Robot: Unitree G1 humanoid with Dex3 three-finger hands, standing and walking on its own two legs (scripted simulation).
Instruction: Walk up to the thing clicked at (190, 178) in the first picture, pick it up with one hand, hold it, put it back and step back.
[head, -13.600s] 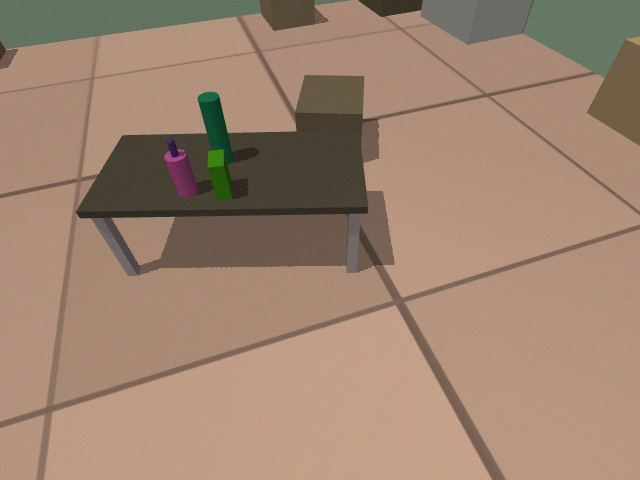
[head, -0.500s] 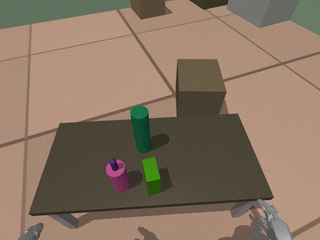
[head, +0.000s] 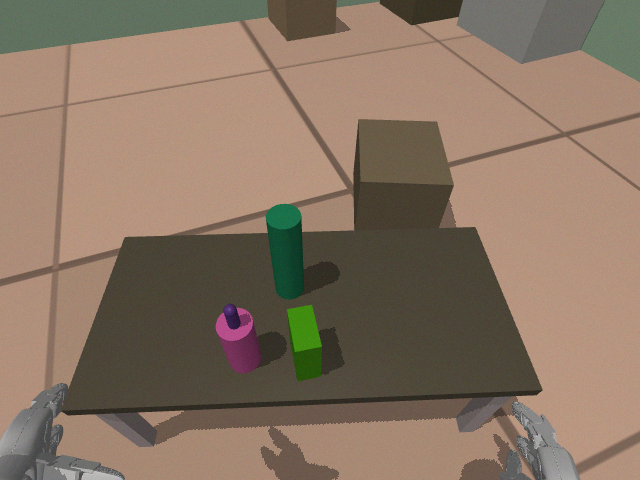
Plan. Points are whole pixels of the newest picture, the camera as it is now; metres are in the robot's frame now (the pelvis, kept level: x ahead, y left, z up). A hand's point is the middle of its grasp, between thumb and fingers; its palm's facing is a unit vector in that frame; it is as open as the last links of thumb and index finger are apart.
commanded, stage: go down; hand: left
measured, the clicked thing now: (237, 335) +0.44 +0.17 -0.23
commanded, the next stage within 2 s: approach in 1.28 s
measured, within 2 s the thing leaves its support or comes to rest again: neither
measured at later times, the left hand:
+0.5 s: hand (59, 356) +0.30 +0.34 +0.01, palm faces +0.12 -0.97 -0.20, open 17.3 cm
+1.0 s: hand (46, 319) +0.34 +0.36 +0.04, palm faces +0.12 -0.98 -0.15, open 17.2 cm
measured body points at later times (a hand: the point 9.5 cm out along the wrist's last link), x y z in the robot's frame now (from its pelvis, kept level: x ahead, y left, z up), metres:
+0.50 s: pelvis +0.00 +0.00 +0.01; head +0.05 +0.02 +0.46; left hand +0.29 +0.39 +0.03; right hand +0.09 -0.28 -0.08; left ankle +0.02 +0.12 -0.68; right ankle +0.00 -0.14 -0.68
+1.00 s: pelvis +0.00 +0.00 +0.01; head +0.06 +0.03 +0.45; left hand +0.32 +0.41 +0.05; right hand +0.08 -0.28 -0.08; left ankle +0.02 +0.12 -0.68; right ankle +0.00 -0.14 -0.68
